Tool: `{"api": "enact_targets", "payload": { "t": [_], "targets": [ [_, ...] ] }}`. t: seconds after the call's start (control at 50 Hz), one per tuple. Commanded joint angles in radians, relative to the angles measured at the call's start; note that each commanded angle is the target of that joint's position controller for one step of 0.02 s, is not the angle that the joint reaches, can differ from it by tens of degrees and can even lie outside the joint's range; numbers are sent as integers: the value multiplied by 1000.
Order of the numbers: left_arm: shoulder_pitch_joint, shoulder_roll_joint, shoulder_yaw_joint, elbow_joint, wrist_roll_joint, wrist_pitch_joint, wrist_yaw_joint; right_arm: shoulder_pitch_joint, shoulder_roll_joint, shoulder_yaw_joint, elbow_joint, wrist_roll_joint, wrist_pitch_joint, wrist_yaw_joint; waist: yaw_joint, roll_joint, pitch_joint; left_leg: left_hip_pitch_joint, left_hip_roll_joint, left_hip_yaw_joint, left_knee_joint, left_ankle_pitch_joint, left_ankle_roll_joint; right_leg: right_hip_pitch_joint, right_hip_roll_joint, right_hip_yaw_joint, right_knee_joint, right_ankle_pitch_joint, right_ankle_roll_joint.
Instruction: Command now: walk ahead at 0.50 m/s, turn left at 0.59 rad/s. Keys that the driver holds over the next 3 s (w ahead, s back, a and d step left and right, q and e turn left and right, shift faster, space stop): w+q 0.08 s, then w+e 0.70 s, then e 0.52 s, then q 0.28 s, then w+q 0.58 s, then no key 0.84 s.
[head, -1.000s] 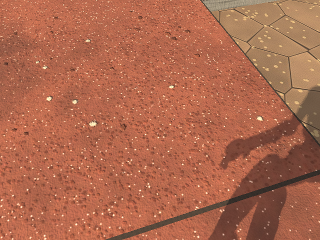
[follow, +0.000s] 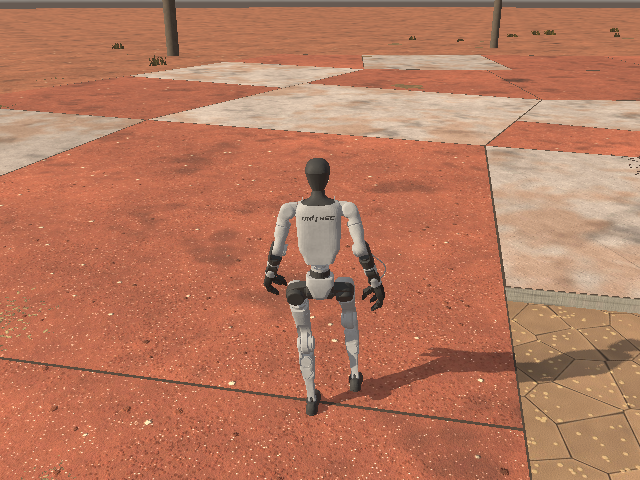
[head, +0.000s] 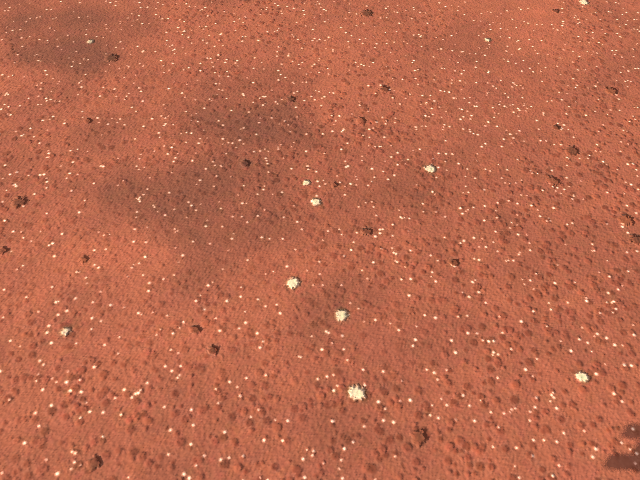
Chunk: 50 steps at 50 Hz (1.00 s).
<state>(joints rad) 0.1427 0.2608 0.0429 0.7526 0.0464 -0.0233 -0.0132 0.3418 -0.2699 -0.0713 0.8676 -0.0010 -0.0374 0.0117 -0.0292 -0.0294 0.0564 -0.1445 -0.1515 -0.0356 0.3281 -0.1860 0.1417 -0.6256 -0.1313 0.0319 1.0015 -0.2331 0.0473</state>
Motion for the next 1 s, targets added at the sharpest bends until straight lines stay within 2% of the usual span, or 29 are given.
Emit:
{"api": "enact_targets", "payload": {
  "t": [0.02,0.1,0.14,0.18,0.22,0.24,0.26,0.28,0.3,0.32,0.34,0.36,0.38,0.42,0.48,0.58,0.66,0.72,0.76,0.78,0.8,0.82,0.84,0.86,0.88,0.9,0.92,0.96,1.0],
  "targets": [
    [-48,74,16,-70,-1,3,-2,41,-147,-33,-53,1,-20,-3,-3,68,-10,22,256,-259,-139,256,117,-61,22,-26,-110,119,16],
    [-153,67,6,-105,-7,-5,-11,111,-147,-31,-38,-2,-20,-10,-44,84,-14,126,257,-262,-103,328,95,-84,55,-29,-263,210,5],
    [-195,57,-2,-116,-10,-15,-18,145,-126,-21,-22,-7,-25,-16,-68,91,-6,165,268,-238,-96,399,81,-56,67,-56,-336,239,-19],
    [-220,64,-3,-129,-15,-21,-20,157,-133,-17,-13,-15,-31,-21,-72,102,7,200,295,-230,-93,454,65,-14,81,-70,-393,224,-56],
    [-162,85,4,-117,-19,-25,-19,124,-152,-18,-11,-21,-35,-27,-30,115,6,217,316,-199,-59,581,34,89,105,-76,-449,154,-102],
    [-94,103,13,-94,-21,-28,-13,108,-163,-19,-10,-24,-38,-30,2,122,-23,225,313,-175,4,733,17,183,137,-88,-463,107,-124],
    [22,122,24,-56,-24,-32,-3,97,-172,-20,-6,-30,-38,-29,54,111,-82,235,295,-142,142,863,4,308,175,-104,-488,73,-148],
    [173,140,35,-9,-19,-39,8,86,-169,-16,-7,-29,-37,-27,126,80,-162,177,257,-93,337,833,-12,493,164,-89,-533,99,-179],
    [335,206,50,15,-2,-43,19,101,-116,0,-36,-29,-40,-27,171,-28,-280,3,204,-44,641,508,-29,722,-48,175,-534,11,-235],
    [323,291,73,32,-1,-35,10,225,-52,8,-42,-6,-42,-15,78,-284,-323,-353,4,17,943,-286,-82,905,-256,703,-675,10,-392],
    [231,203,58,20,-41,-24,-6,152,-120,5,-41,-45,-42,-20,58,-104,-208,-463,81,-64,991,-264,-66,813,-215,754,-738,-101,-374],
    [151,152,47,2,-46,-23,-11,52,-129,3,-60,-41,-47,-13,47,-21,-95,-478,132,-59,959,-164,-71,685,-181,573,-738,-66,-354],
    [130,123,40,6,-37,-26,-14,-7,-118,10,-77,-39,-52,-8,43,27,-55,-461,161,-47,910,-117,-77,605,-128,472,-751,68,-335],
    [146,109,33,35,-40,-36,-7,-17,-98,17,-92,-50,-36,0,9,-4,-45,-403,196,-37,820,-99,-105,523,-48,346,-770,241,-300],
    [201,136,42,60,-52,-48,-4,-39,-75,28,-108,-52,-12,5,5,-24,-60,-404,203,-6,740,-105,-149,493,-16,288,-790,337,-314],
    [285,145,51,80,-52,-38,3,-260,-59,41,-182,-46,-5,9,63,-27,-8,-490,214,23,504,73,-199,478,28,270,-824,294,-281],
    [351,152,57,91,-45,-32,10,-380,-51,51,-221,-35,-13,14,111,-38,-22,-484,184,25,364,155,-198,548,35,286,-762,386,-257],
    [365,160,61,86,-33,-27,18,-431,-61,54,-248,-27,-24,12,122,-47,-26,-450,158,18,290,126,-182,592,16,328,-699,462,-250],
    [318,175,66,68,-30,-25,25,-376,-84,48,-241,-24,-32,7,80,-58,-35,-328,143,3,216,74,-159,568,8,359,-652,479,-222],
    [285,184,69,57,-29,-26,24,-305,-101,41,-221,-23,-37,1,45,-61,-57,-211,123,7,182,38,-144,534,18,365,-601,523,-203],
    [264,186,69,55,-37,-29,20,-196,-124,30,-189,-27,-48,-12,-10,-28,-100,-54,117,7,107,70,-121,502,72,334,-465,589,-173],
    [262,154,61,40,-53,-37,12,-67,-180,14,-174,-45,-63,-29,-63,40,-207,159,253,-106,85,58,-77,414,135,276,-248,484,-139],
    [318,56,37,10,-78,-38,18,25,-252,-1,-182,-64,-59,-47,-59,192,-333,400,539,-384,95,215,-15,204,232,137,29,-61,-108],
    [408,103,47,-6,-65,-24,29,-6,-274,-14,-181,-40,-38,-41,3,321,-399,403,654,-670,60,391,99,70,277,63,186,-396,-101],
    [382,146,55,37,-36,-1,37,-66,-162,6,-195,-25,-28,-35,28,128,-268,274,602,-541,72,409,96,44,193,78,254,-322,-98],
    [309,139,57,34,-27,8,27,-107,-85,27,-199,-17,-30,-32,24,63,-163,157,533,-368,57,502,73,57,176,61,236,-267,-86],
    [281,119,56,27,-26,18,18,-134,-58,38,-198,-22,-30,-31,42,75,-124,88,480,-247,30,558,41,76,149,51,200,-233,-73],
    [265,101,55,17,-14,44,-2,-130,-72,34,-181,-19,-36,-34,57,153,-97,10,425,-119,2,661,31,111,141,25,184,-186,-52],
    [247,95,55,-2,-22,56,-13,-117,-90,27,-172,-17,-42,-32,68,154,-126,7,428,-64,-6,730,46,115,153,20,176,-146,-42]
  ]
}}
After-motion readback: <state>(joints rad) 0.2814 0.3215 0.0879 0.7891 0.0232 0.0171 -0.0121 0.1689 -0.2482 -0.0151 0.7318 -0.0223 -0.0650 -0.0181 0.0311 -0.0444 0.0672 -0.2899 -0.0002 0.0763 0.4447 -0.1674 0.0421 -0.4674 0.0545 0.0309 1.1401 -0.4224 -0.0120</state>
